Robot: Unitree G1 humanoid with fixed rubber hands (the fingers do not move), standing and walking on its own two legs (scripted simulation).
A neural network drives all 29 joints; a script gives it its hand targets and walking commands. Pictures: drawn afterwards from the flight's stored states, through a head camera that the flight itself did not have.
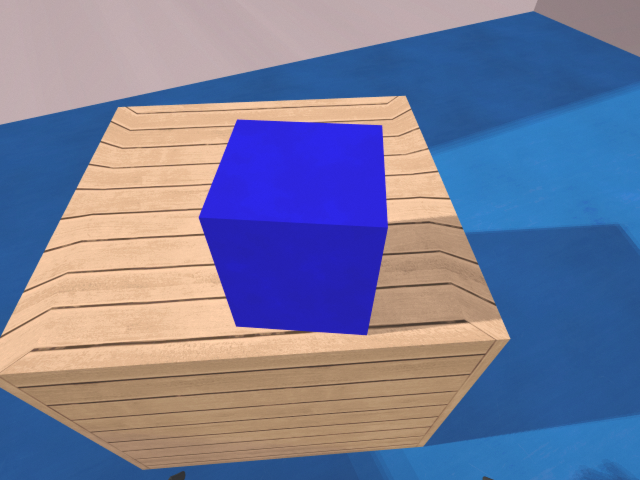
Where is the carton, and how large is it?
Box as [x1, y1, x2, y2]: [199, 120, 387, 334]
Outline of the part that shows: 237,120 199,215 199,219 236,326 366,334 387,229 381,125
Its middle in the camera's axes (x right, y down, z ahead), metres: -0.02 -0.02 +0.58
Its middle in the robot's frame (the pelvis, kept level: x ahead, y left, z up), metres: +0.46 +0.03 +0.04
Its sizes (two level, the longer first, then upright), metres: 0.210 0.200 0.250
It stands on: a pedestal, 0.68 m high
